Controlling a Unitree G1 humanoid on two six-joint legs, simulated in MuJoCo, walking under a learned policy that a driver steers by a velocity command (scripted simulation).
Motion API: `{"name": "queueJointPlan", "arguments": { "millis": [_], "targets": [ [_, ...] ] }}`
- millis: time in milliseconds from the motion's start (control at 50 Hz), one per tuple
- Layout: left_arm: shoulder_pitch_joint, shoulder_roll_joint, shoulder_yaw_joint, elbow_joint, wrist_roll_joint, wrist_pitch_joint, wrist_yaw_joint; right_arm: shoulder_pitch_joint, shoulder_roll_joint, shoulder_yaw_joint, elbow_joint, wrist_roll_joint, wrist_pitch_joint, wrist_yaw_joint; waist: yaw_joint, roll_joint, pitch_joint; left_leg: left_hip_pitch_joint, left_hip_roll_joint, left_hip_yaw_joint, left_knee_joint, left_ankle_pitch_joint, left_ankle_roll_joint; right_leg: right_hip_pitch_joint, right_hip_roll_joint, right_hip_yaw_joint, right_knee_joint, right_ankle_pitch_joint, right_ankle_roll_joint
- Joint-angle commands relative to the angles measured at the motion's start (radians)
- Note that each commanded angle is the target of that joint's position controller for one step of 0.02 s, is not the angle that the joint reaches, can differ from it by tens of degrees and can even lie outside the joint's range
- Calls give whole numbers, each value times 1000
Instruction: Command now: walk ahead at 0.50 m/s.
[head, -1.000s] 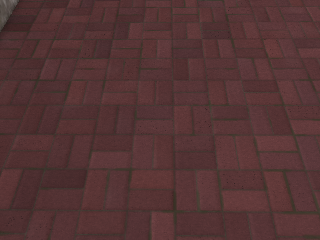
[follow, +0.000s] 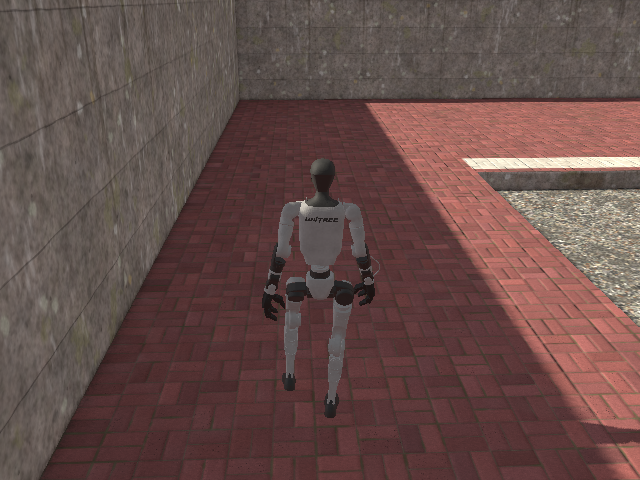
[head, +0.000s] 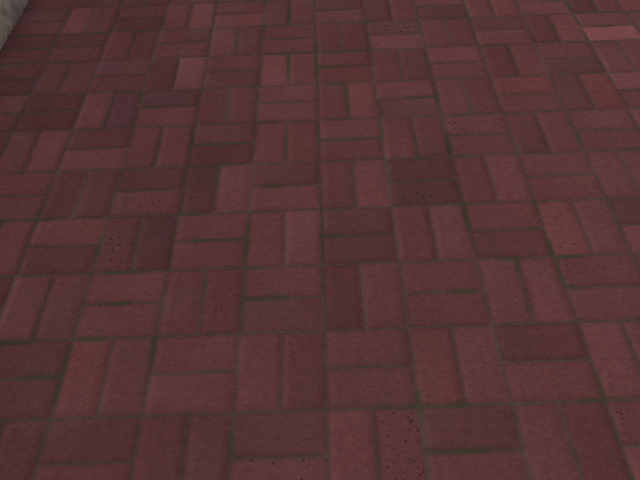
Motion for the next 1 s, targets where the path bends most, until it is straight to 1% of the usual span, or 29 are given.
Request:
{"name": "queueJointPlan", "arguments": {
  "millis": [20,120,180,220,240,260,280,300,320,340,360,400,440,480,520,560,600,660,720,740,760,780,800,820,840,860,880,920,1000],
  "targets": [
    [32,108,11,-37,-1,-14,3,-73,-27,3,-67,7,-3,4,-7,-91,62,-55,-2,37,-127,97,-19,-25,-254,160,-131,307,-87],
    [118,113,8,-5,6,-11,11,-210,-20,17,-116,13,-11,1,36,-105,75,-37,-44,77,-314,138,5,99,-273,132,-102,424,-87],
    [123,125,12,8,15,-5,20,-230,-36,13,-137,13,-22,-2,25,-107,80,-17,-64,79,-376,61,43,187,-309,129,-42,545,-90],
    [88,142,16,6,19,-3,25,-141,-53,3,-115,13,-32,-11,-25,-119,34,130,-115,100,-417,-18,80,195,-310,105,79,792,-68],
    [74,149,19,6,18,0,23,-22,-70,-8,-77,11,-38,-18,-75,-114,-27,264,-148,113,-457,-23,102,188,-294,91,216,875,-56],
    [56,144,16,-1,11,2,21,152,-98,-24,-20,-1,-49,-28,-146,-85,-117,498,-130,89,-505,30,132,84,-256,60,416,784,-36],
    [73,91,0,-38,-14,0,13,316,-191,-49,9,-28,-55,-39,-180,33,-249,794,112,-199,-518,-53,204,-185,-181,13,738,417,-4],
    [173,42,-2,-38,-31,3,6,324,-249,-63,12,-21,-45,-29,-125,197,-333,945,334,-651,-645,-43,330,-474,4,40,1049,-361,19],
    [76,121,21,-43,-5,10,9,224,-200,-55,1,17,-35,-22,-100,38,-225,835,273,-599,-679,-139,293,-550,-64,161,1099,-288,1],
    [-3,113,21,-70,0,4,4,125,-134,-36,-16,24,-37,-19,-70,9,-86,678,239,-450,-714,-128,260,-570,-105,154,1059,-193,-1],
    [-35,95,19,-74,2,2,1,79,-83,-21,-19,20,-44,-17,-44,-20,-27,573,189,-352,-753,-59,224,-537,-139,149,1000,-134,0],
    [-10,64,17,-64,25,26,-9,82,-32,-3,6,23,-56,-25,6,11,-1,460,117,-218,-791,50,175,-448,-170,140,916,-95,22],
    [-18,50,18,-69,29,44,-19,142,-50,-4,33,24,-71,-28,16,11,-4,447,101,-170,-806,145,179,-443,-172,119,883,-77,41],
    [-90,54,18,-96,30,55,-24,178,-81,-9,46,26,-77,-30,15,9,20,451,91,-134,-835,150,183,-506,-188,102,830,-21,60],
    [-163,58,17,-119,26,59,-22,208,-76,-2,55,25,-77,-31,7,2,53,461,80,-83,-821,383,177,-548,-190,78,747,31,82],
    [-213,43,7,-134,17,56,-17,226,-67,6,63,23,-74,-31,1,12,46,466,46,-8,-772,626,152,-509,-169,47,621,77,92],
    [-260,27,-5,-143,8,53,-12,251,-66,12,74,23,-71,-34,-20,37,26,481,26,32,-741,721,125,-443,-137,16,505,132,86],
    [-283,38,-10,-140,6,50,2,285,-62,18,94,18,-60,-42,-41,64,4,564,40,30,-688,754,122,-403,-105,10,413,158,67],
    [-222,66,-2,-113,12,35,17,264,-64,18,102,14,-49,-54,-15,67,-6,618,73,-6,-576,788,124,-323,-80,27,322,80,30],
    [-150,74,3,-83,15,25,22,246,-68,16,103,18,-47,-58,20,45,-23,627,62,-8,-491,771,107,-247,-69,29,230,122,16],
    [-71,93,9,-57,23,8,26,249,-72,15,105,26,-46,-58,55,-7,-61,589,27,7,-373,647,76,-115,-110,64,133,364,4],
    [26,169,23,-37,38,-5,29,298,-42,24,86,37,-49,-62,44,-109,-174,449,-28,35,-189,254,45,114,-303,217,234,888,-39],
    [25,167,21,-37,18,7,26,456,46,39,127,79,-28,-60,4,-265,-321,312,-167,47,53,-456,19,260,-514,435,248,1167,-247],
    [-23,124,9,-56,-14,19,17,397,-24,21,140,49,-3,-66,9,-148,-295,296,-152,-33,101,-529,14,147,-488,439,189,954,-259],
    [-102,100,0,-66,-14,28,19,304,-27,14,118,20,7,-62,-4,-129,-167,261,-139,-47,115,-496,8,24,-441,389,127,750,-232],
    [-157,68,-13,-72,-5,35,26,253,-10,16,112,6,13,-57,-25,-97,-91,266,-116,-56,71,-435,0,-78,-397,343,71,589,-190],
    [-185,53,-21,-73,0,39,36,229,0,16,111,3,23,-54,-45,-108,-47,300,-96,-59,5,-383,-11,-160,-357,290,32,506,-154],
    [-197,53,-25,-62,9,43,41,272,33,26,139,6,42,-54,-73,-130,-55,387,-102,-27,-113,-339,-29,-219,-296,220,14,402,-106],
    [-166,91,-19,-43,7,49,35,242,27,32,156,19,67,-71,-53,-137,-79,430,-103,-1,-289,-270,-33,-220,-287,239,-22,82,-84]
  ]
}}
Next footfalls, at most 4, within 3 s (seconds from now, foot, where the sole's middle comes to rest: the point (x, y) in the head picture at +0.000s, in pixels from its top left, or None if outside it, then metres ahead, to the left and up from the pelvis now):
0.26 left None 0.32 0.11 -0.78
0.76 right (376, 461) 0.54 -0.05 -0.78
1.10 left None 0.46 0.16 -0.78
2.10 left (307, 325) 0.88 0.11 -0.78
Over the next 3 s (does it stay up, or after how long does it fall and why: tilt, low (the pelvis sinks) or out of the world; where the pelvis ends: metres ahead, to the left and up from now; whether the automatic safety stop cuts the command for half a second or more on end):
stays up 1.24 0.13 0.00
